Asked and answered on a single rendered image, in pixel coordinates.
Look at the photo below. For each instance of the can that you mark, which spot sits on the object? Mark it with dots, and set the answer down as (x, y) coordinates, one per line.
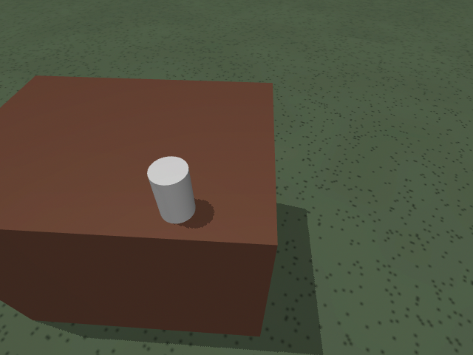
(170, 181)

